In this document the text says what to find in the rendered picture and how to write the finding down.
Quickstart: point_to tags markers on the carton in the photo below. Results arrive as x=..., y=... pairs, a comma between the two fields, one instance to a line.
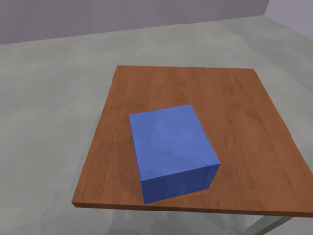
x=173, y=154

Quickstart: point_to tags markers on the table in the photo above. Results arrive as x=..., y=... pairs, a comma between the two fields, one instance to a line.
x=262, y=171

